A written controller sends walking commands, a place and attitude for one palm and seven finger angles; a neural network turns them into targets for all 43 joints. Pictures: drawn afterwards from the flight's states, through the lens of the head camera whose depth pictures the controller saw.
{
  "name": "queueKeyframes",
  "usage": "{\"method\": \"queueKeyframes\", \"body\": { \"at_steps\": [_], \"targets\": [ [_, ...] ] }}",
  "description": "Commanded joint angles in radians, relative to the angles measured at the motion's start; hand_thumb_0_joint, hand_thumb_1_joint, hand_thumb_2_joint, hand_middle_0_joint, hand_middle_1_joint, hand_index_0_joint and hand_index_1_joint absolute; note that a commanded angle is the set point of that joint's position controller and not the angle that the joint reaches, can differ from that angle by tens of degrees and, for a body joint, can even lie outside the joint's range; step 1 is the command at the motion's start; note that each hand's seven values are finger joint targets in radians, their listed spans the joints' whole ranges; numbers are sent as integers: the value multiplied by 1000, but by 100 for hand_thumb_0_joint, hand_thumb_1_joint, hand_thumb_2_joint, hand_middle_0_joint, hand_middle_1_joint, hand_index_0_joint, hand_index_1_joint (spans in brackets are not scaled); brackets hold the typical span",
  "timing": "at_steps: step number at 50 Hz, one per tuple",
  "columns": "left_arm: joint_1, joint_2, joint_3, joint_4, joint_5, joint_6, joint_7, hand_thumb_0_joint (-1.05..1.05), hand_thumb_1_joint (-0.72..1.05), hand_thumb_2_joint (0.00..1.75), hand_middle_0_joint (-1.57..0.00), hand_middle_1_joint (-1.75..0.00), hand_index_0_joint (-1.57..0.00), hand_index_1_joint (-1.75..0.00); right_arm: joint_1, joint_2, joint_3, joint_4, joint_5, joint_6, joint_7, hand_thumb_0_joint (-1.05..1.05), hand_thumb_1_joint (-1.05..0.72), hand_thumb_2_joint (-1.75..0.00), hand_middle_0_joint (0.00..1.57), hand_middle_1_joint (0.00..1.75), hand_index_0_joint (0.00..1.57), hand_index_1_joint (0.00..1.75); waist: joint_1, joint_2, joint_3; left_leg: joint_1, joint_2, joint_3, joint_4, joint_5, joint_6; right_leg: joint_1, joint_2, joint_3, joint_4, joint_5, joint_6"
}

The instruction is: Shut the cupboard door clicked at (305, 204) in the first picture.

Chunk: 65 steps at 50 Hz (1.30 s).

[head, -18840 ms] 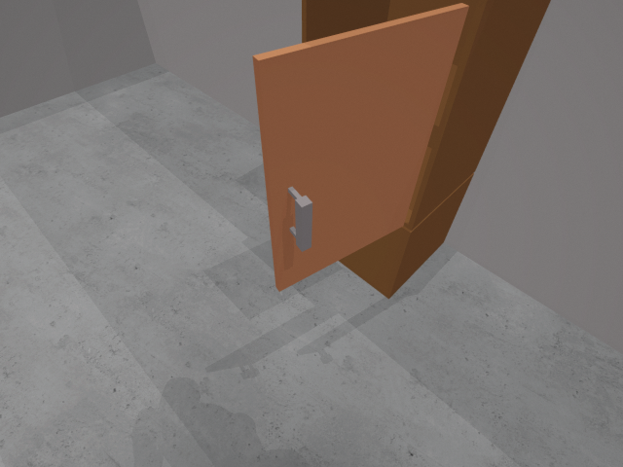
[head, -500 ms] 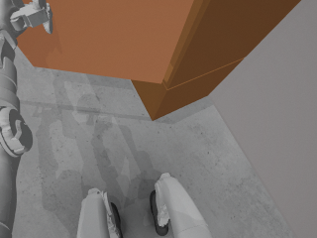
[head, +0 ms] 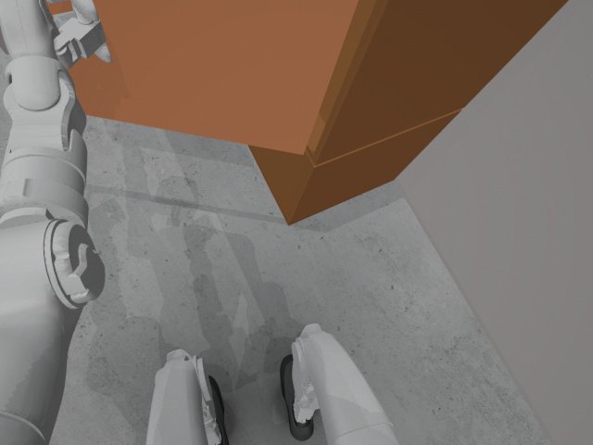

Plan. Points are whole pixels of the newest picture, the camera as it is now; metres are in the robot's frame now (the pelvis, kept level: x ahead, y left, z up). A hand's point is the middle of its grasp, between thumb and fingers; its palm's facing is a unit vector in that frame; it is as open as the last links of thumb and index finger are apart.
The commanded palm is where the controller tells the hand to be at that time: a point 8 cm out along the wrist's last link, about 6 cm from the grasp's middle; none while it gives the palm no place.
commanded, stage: pull the fist back off the door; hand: left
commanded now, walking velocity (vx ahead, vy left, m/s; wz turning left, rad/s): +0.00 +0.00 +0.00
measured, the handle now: out of the picture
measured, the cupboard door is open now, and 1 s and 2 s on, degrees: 57 57 57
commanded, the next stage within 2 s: draw the hand back to the body in 0.58 s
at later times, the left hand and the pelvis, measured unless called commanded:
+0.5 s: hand (100, 82) +0.53 +0.14 +0.07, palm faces +0.09 -1.00 -0.01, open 3.1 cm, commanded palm +0.51 +0.17 +0.08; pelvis +0.02 +0.00 +0.03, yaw +2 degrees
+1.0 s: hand (16, 121) +0.45 +0.18 +0.13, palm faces +0.12 -0.99 -0.04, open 3.1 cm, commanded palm +0.41 +0.22 +0.15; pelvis +0.04 +0.00 +0.08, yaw +2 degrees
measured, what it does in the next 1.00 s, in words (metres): rises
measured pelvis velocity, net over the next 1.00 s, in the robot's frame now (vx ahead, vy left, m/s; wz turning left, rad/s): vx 0.04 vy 0.00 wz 0.04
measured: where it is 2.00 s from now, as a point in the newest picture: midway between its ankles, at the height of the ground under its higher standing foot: (257, 422)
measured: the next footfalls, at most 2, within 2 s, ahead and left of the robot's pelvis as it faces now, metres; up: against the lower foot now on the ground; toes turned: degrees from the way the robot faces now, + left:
none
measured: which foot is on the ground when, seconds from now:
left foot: down 0.00-1.00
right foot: down 0.00-1.00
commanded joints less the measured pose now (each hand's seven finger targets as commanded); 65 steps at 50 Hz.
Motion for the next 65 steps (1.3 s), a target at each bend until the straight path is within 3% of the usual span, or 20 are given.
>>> {"method": "queueKeyframes", "body": {
  "at_steps": [1,2,4,11,17,20,23,25,30,35,38,41,43,47,49,54,60,61,63,65],
  "targets": [
    [-547,177,-7,-173,-63,-74,-50,0,90,90,-130,-150,-130,-150,240,-223,-79,-6,23,2,-27,0,-90,-90,20,30,20,30,-40,158,-626,509,-56,-81,-183,226,16,370,46,103,-239,182,21],
    [-516,202,28,-135,-78,-67,-52,0,90,90,-130,-150,-130,-150,238,-221,-75,-5,25,2,-33,0,-90,-90,20,30,20,30,-30,112,-589,451,-59,-69,-187,196,20,405,45,113,-251,164,24],
    [-455,239,74,-111,-87,-81,-43,0,90,90,-130,-150,-130,-150,231,-216,-66,-16,24,-2,-40,0,-90,-90,20,30,20,30,-3,107,-569,412,-61,-59,-193,193,24,429,41,121,-249,163,22],
    [-212,97,5,-103,-65,-167,-28,0,90,90,-130,-150,-130,-150,216,-201,-82,-39,17,14,-20,0,-90,-90,20,30,20,30,33,52,-514,454,-65,-38,-215,276,19,435,40,106,-234,261,20],
    [-213,6,-28,-254,-137,-208,-59,0,90,90,-130,-150,-130,-150,185,-201,-109,-43,31,32,-28,0,-90,-90,20,30,20,30,49,57,-582,551,-76,-34,-229,310,13,464,31,109,-241,311,24],
    [-255,-23,-58,-372,-140,-265,-40,0,90,90,-130,-150,-130,-150,172,-196,-119,-29,30,29,-33,0,-90,-90,20,30,20,30,58,133,-647,689,-71,-52,-234,380,3,427,27,98,-229,338,20],
    [-243,-52,-90,-444,-131,-307,-19,0,90,90,-130,-150,-130,-150,158,-196,-128,-21,28,28,-37,0,-90,-90,20,30,20,30,65,154,-695,776,-68,-64,-235,439,-4,412,26,92,-218,362,17],
    [-189,-104,-120,-380,-120,-301,-8,0,90,90,-130,-150,-130,-150,147,-188,-128,-6,29,35,-35,0,-90,-90,20,30,20,30,61,124,-635,768,-68,-66,-243,439,-7,399,24,83,-226,355,19],
    [-152,-69,-88,-199,-97,-249,15,0,90,90,-130,-150,-130,-150,123,-193,-118,-5,33,59,-47,0,-90,-90,20,30,20,30,44,10,-482,611,-80,-45,-253,324,5,422,21,93,-249,310,25],
    [-106,-75,-71,-187,-120,-267,-3,0,90,90,-130,-150,-130,-150,91,-187,-110,-38,31,61,-48,0,-90,-90,20,30,20,30,73,10,-517,593,-88,-36,-250,350,4,463,20,102,-235,347,21],
    [41,2,-2,-359,-145,-299,-30,0,90,90,-130,-150,-130,-150,78,-187,-117,-91,41,67,-45,0,-90,-90,20,30,20,30,171,80,-695,728,-89,-26,-285,484,-7,596,22,107,-229,458,11],
    [213,-25,-38,-572,-179,-275,-69,0,90,90,-130,-150,-130,-150,56,-172,-120,-132,67,74,-44,0,-90,-90,20,30,20,30,210,64,-749,807,-89,-8,-342,550,-8,737,25,112,-281,552,17],
    [324,-81,-85,-651,-213,-222,-93,0,90,90,-130,-150,-130,-150,50,-167,-120,-153,88,74,-53,0,-90,-90,20,30,20,30,201,-1,-685,810,-90,3,-389,526,1,799,31,106,-335,567,22],
    [354,-145,-149,-750,-270,-138,-109,0,90,90,-130,-150,-130,-150,19,-165,-115,-151,115,67,-88,0,-90,-90,20,30,20,30,161,-128,-439,769,-93,20,-480,341,18,836,32,106,-462,451,40],
    [328,-149,-162,-779,-282,-141,-107,0,90,90,-130,-150,-130,-150,-2,-165,-109,-134,120,46,-109,0,-90,-90,20,30,20,30,153,-118,-356,795,-92,16,-517,282,17,811,26,105,-500,375,40],
    [539,-163,-195,-812,-271,-154,-141,0,90,90,-130,-150,-130,-150,-55,-156,-97,-134,124,10,-114,0,-90,-90,20,30,20,30,211,36,-296,933,-92,7,-590,298,5,805,21,85,-534,333,16],
    [787,-127,-152,-937,-332,-58,-194,0,90,90,-116,-135,-116,-135,-152,-153,-83,-209,142,-2,-114,0,-90,-90,20,30,20,30,274,-26,-238,953,-94,15,-682,313,7,946,11,83,-593,355,15],
    [811,-56,-182,-1029,-223,-18,-109,0,90,90,-113,-132,-113,-132,-199,-126,-94,-233,141,36,-138,0,-90,-90,20,30,20,30,289,-68,-282,1013,-101,34,-729,317,8,1021,-14,132,-650,328,12],
    [870,-77,-178,-1141,-225,41,-43,0,90,90,-108,-126,-108,-126,-233,-118,-83,-263,143,48,-167,0,-90,-90,20,30,20,30,282,-106,-210,1028,-97,29,-771,307,12,1050,-19,129,-702,309,19],
    [887,-74,-188,-1208,-204,82,-1,0,90,90,-102,-120,-102,-120,-264,-116,-73,-255,142,48,-183,0,-90,-90,20,30,20,30,279,-51,-153,1084,-89,26,-814,299,13,1059,-21,121,-737,302,17]
  ]
}}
